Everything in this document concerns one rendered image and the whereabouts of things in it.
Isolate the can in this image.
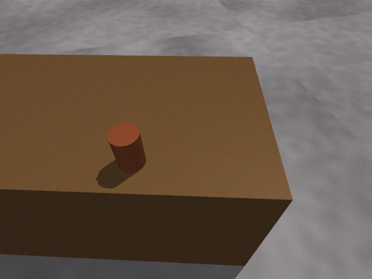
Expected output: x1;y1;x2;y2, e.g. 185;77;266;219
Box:
107;123;146;173

